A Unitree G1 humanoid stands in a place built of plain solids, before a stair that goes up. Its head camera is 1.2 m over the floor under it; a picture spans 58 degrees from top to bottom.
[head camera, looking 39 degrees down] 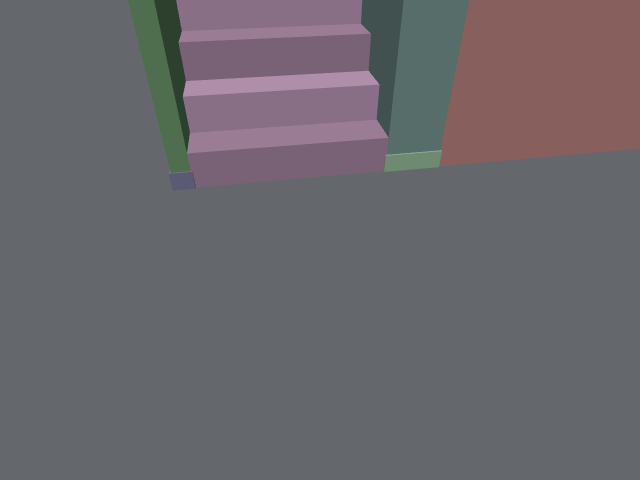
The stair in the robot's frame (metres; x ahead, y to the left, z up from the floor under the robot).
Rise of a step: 0.20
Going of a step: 0.23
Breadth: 1.02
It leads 10 degrees to the left of straight ahead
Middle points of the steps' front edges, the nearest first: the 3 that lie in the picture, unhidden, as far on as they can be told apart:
2.00 0.15 0.20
2.22 0.19 0.39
2.45 0.22 0.59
